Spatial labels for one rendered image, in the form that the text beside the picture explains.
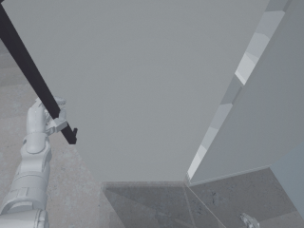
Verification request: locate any right robot hand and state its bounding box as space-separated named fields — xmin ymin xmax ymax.
xmin=239 ymin=213 xmax=260 ymax=228

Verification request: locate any left robot upper arm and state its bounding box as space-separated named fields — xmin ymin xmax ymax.
xmin=0 ymin=208 xmax=49 ymax=228

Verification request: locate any handle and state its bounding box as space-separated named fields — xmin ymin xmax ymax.
xmin=0 ymin=0 xmax=78 ymax=144

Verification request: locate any left robot hand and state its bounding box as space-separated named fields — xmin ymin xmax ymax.
xmin=26 ymin=96 xmax=67 ymax=136

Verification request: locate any robot left forearm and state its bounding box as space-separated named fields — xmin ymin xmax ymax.
xmin=0 ymin=132 xmax=52 ymax=216

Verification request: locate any fridge door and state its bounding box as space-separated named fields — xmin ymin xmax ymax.
xmin=1 ymin=0 xmax=270 ymax=182

